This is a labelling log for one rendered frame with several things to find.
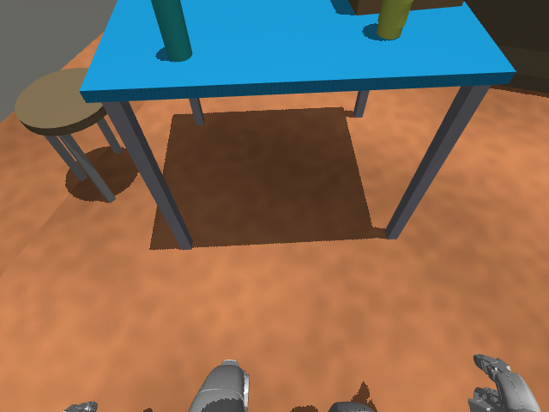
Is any bookshelf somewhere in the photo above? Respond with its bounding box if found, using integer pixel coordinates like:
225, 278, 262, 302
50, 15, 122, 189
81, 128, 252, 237
464, 0, 549, 94

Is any table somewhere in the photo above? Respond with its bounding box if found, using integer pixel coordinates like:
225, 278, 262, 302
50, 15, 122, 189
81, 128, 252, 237
79, 0, 516, 250

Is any right robot hand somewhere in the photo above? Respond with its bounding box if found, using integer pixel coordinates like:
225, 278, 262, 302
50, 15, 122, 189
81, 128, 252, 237
468, 354, 541, 412

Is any stool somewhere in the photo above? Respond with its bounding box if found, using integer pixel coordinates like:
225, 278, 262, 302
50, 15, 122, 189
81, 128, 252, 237
15, 68, 123, 203

